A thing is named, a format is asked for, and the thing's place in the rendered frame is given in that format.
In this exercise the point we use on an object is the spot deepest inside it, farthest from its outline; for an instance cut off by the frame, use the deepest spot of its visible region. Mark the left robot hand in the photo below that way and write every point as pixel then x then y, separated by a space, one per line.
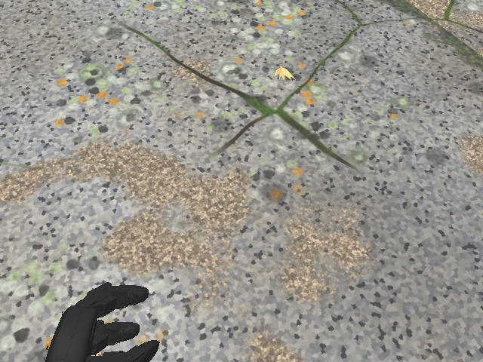
pixel 79 334

